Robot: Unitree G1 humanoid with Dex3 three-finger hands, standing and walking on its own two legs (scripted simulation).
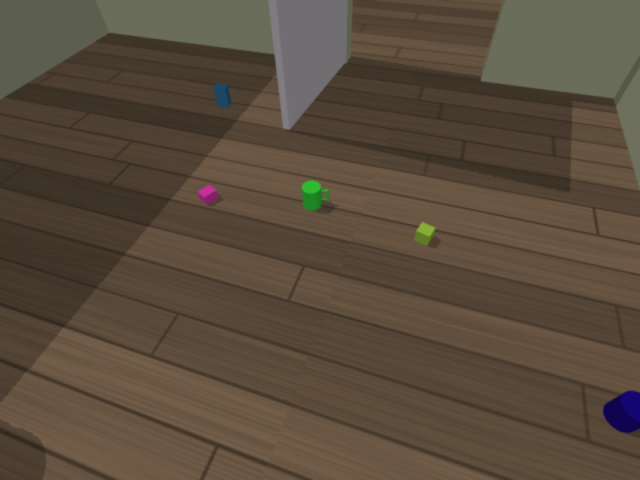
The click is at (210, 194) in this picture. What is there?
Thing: small box
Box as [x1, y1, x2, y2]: [197, 185, 218, 204]
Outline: 210,185 197,191 200,199 206,204 218,197 216,191
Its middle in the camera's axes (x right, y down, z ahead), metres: -0.54 -0.22 +1.81
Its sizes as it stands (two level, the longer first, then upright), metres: 0.068 0.058 0.048
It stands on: the floor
